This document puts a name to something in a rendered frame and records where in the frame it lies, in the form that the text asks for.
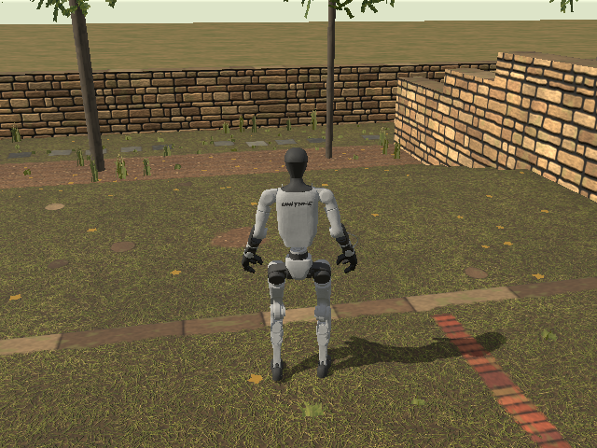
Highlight left robot hand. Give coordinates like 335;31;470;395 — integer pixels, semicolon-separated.
242;254;263;273

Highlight right robot forearm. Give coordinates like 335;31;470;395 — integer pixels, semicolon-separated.
336;223;354;257

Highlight robot head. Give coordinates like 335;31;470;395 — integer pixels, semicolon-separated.
281;147;312;192

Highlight left robot upper arm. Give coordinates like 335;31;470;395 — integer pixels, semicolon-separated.
253;189;278;240

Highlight humanoid robot torso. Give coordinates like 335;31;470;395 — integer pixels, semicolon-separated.
275;184;319;280

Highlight right robot hand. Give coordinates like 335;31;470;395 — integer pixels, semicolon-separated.
336;252;357;273

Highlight left robot forearm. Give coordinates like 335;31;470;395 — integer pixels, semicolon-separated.
243;225;262;259

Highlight right robot upper arm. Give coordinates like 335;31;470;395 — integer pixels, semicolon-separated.
316;188;345;238

